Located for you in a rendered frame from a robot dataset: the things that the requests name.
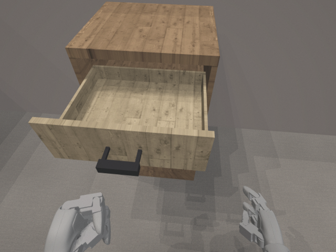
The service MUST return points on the handle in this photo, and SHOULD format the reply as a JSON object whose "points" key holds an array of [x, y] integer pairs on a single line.
{"points": [[118, 167]]}

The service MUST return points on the robot left hand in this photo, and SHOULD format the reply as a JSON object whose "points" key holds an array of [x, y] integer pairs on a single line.
{"points": [[87, 216]]}

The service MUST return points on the cabinet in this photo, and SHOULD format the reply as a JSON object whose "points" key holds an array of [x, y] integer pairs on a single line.
{"points": [[144, 35]]}

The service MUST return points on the robot right hand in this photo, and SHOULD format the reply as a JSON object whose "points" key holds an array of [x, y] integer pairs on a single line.
{"points": [[264, 228]]}

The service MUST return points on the drawer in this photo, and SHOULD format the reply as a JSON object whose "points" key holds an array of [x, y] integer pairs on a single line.
{"points": [[159, 111]]}

